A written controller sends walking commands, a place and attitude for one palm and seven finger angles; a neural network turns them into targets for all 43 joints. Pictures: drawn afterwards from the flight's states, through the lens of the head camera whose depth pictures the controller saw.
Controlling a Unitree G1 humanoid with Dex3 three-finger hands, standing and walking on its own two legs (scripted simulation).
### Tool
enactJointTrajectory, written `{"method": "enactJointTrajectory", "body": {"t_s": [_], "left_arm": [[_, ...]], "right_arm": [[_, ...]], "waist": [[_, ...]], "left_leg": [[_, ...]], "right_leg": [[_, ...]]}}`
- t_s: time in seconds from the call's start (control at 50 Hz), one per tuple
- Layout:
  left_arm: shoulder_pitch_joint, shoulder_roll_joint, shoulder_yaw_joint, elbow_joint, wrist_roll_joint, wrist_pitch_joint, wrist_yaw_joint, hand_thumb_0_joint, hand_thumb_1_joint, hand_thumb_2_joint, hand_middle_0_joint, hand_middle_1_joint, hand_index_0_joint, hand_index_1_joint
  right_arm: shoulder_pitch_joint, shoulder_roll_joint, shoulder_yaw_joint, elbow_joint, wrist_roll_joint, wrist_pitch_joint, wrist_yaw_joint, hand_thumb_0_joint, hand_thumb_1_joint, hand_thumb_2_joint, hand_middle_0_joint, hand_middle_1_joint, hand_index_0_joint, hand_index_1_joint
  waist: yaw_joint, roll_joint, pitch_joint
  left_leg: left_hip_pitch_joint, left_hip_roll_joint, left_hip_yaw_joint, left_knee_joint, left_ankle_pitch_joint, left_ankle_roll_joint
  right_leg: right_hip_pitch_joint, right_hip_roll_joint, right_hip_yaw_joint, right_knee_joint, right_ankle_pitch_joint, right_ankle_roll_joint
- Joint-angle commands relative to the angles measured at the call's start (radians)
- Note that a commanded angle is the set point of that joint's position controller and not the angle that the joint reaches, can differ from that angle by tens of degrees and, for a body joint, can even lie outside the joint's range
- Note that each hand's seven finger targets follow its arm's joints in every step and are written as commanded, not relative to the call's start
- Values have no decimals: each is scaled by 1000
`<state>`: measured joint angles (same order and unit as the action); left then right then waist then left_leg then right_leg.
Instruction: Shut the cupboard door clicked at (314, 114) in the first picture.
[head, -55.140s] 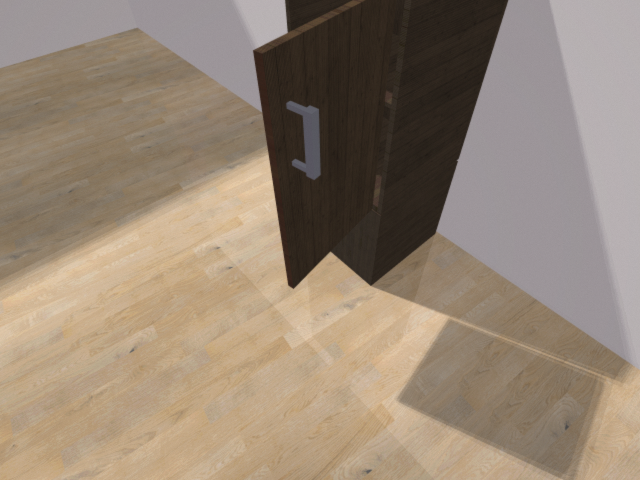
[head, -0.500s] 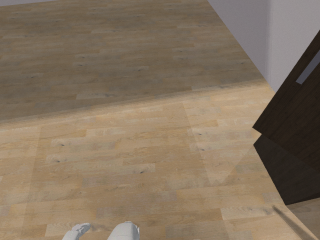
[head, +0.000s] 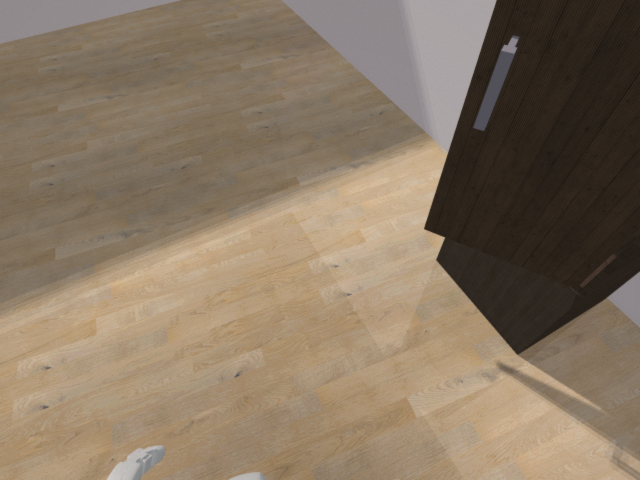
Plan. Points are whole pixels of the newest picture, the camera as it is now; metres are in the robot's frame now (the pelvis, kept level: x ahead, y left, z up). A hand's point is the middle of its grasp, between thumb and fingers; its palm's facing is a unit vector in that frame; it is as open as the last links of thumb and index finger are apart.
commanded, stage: turn to face it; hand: left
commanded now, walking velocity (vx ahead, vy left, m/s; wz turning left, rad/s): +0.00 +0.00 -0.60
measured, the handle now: (496, 84) +0.67 -0.24 +0.11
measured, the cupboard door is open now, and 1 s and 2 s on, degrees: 33 33 33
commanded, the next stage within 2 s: take the last steps up to it in 0.62 s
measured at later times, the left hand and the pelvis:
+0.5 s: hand (188, 445) +0.18 +0.21 -0.15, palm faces -0.24 -0.95 -0.20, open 7.4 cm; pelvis +0.03 +0.03 +0.02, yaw -16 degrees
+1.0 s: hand (230, 448) +0.18 +0.15 -0.17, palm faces -0.38 -0.91 -0.15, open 7.4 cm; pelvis +0.05 +0.01 +0.01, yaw -23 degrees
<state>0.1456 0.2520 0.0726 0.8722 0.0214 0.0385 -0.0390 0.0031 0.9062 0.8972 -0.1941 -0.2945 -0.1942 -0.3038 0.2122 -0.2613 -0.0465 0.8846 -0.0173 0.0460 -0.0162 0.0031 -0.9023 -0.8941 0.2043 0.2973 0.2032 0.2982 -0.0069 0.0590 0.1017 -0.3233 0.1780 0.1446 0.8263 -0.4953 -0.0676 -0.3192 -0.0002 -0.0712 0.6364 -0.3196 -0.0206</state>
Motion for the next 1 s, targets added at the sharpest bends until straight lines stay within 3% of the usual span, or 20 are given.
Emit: {"method": "enactJointTrajectory", "body": {"t_s": [0.0,0.06,0.18,0.24,0.26,0.28,0.3,0.4,0.54,0.6,0.62,0.64,0.66,0.7,0.76,0.88,0.92,0.94,0.96,0.98], "left_arm": [[106,214,53,-40,-3,-21,49,0,900,900,-200,-300,-200,-300],[13,171,36,-73,1,-22,52,0,900,900,-200,-300,-200,-300],[18,198,44,-65,8,-16,44,0,900,900,-200,-300,-200,-300],[-22,186,42,-64,0,-8,42,0,900,900,-200,-300,-200,-300],[-28,153,36,-77,-8,-2,40,0,900,900,-200,-300,-200,-300],[12,88,26,-92,-17,4,31,0,900,900,-200,-300,-200,-300],[10,84,20,-109,-12,0,26,0,900,900,-200,-300,-200,-300],[-6,65,27,-61,-3,8,7,0,900,900,-200,-300,-200,-300],[-53,29,7,-57,-3,6,9,0,900,900,-200,-300,-200,-300],[40,45,10,-23,-2,-4,15,0,900,900,-200,-300,-200,-300],[86,89,18,-8,2,-13,22,0,900,900,-200,-300,-200,-300],[117,181,33,8,12,-25,36,0,900,900,-200,-300,-200,-300],[161,225,32,23,0,-26,41,0,900,900,-200,-300,-200,-300],[92,181,31,24,4,-29,59,0,900,900,-200,-300,-200,-300],[-2,127,16,1,2,-25,53,0,900,900,-200,-300,-200,-300],[27,137,29,30,9,-32,34,0,900,900,-200,-300,-200,-300],[-7,118,28,33,0,-28,27,0,900,900,-200,-300,-200,-300],[11,63,16,27,-6,-26,21,0,900,900,-200,-300,-200,-300],[24,-7,3,-2,-10,-23,10,0,900,900,-200,-300,-200,-300],[-71,40,8,-42,9,-25,1,0,900,900,-200,-300,-200,-300]], "right_arm": [[-99,-101,-25,-127,7,-13,-16,0,-900,-900,200,300,200,300],[-42,-83,-20,-88,3,-13,-4,0,-900,-900,200,300,200,300],[-39,-62,-17,-97,10,-19,-3,0,-900,-900,200,300,200,300],[50,-67,-16,-73,12,-31,-10,0,-900,-900,200,300,200,300],[95,-104,-20,-60,7,-43,-14,0,-900,-900,200,300,200,300],[109,-202,-37,-63,-10,-52,-17,0,-900,-900,200,300,200,300],[119,-248,-43,-79,-14,-46,-21,0,-900,-900,200,300,200,300],[41,-142,-16,-76,-18,-57,-33,0,-900,-900,200,300,200,300],[105,-152,-35,-11,-17,-41,-21,0,-900,-900,200,300,200,300],[73,-160,-42,0,-7,-35,-15,0,-900,-900,200,300,200,300],[70,-138,-42,-3,1,-35,-9,0,-900,-900,200,300,200,300],[71,-61,-29,-22,7,-33,-2,0,-900,-900,200,300,200,300],[8,-45,-16,-49,7,-20,-5,0,-900,-900,200,300,200,300],[3,-54,-18,-24,7,-8,-17,0,-900,-900,200,300,200,300],[61,-49,-18,17,-5,-11,0,0,-900,-900,200,300,200,300],[54,-28,-19,7,-11,-38,6,0,-900,-900,200,300,200,300],[183,-27,-14,48,-13,-58,-4,0,-900,-900,200,300,200,300],[249,-81,-23,72,-18,-69,-13,0,-900,-900,200,300,200,300],[331,-197,-45,86,-36,-78,-22,0,-900,-900,200,300,200,300],[352,-230,-50,84,-32,-77,-33,0,-900,-900,200,300,200,300]], "waist": [[60,-345,-143],[4,-214,-179],[12,-204,-154],[-33,-199,-167],[-50,-102,-185],[-39,182,-197],[-46,245,-178],[-2,112,-152],[-42,163,-149],[9,108,-172],[28,22,-185],[39,-229,-189],[74,-270,-154],[40,-343,-122],[-18,-233,-119],[-5,-225,-61],[-70,-177,-87],[-92,8,-98],[-116,300,-103],[-141,176,-52]], "left_leg": [[-358,-63,-172,387,-46,-8],[-231,-69,-136,274,61,-22],[-116,-123,-107,-14,75,-15],[64,-143,-108,-279,229,-2],[181,-87,-160,-430,282,18],[282,140,-400,-506,375,106],[224,302,-513,-547,447,213],[239,145,-207,-450,798,196],[222,154,-137,-414,738,197],[141,124,-87,-327,594,134],[58,87,-45,-241,467,83],[-166,-39,40,-75,127,23],[-218,-100,-32,106,-142,11],[-283,-92,-141,261,-88,17],[-199,-83,-97,257,59,2],[-43,-109,-36,-106,67,19],[179,-129,-9,-341,202,24],[321,-32,-161,-479,102,52],[402,259,-541,-614,-101,145],[308,371,-660,-691,-170,217]], "right_leg": [[276,-318,445,-286,506,-198],[201,-235,298,-241,520,-164],[131,-217,360,-234,443,-165],[44,-171,373,-167,376,-103],[-43,-107,333,-94,277,-55],[-198,42,195,96,-27,12],[-233,60,101,323,-310,37],[-245,-15,92,505,-156,72],[-63,-1,0,124,-138,49],[130,11,-21,-162,111,27],[241,-60,66,-250,223,2],[392,-284,324,-300,426,-74],[291,-396,403,-309,554,-174],[237,-344,406,-316,501,-214],[159,-227,233,-340,231,-163],[48,-203,289,-377,-112,-179],[-51,-143,250,-278,-164,-128],[-191,-67,196,-106,-197,-79],[-379,52,42,189,-255,-14],[-423,-2,109,355,-241,-13]]}}
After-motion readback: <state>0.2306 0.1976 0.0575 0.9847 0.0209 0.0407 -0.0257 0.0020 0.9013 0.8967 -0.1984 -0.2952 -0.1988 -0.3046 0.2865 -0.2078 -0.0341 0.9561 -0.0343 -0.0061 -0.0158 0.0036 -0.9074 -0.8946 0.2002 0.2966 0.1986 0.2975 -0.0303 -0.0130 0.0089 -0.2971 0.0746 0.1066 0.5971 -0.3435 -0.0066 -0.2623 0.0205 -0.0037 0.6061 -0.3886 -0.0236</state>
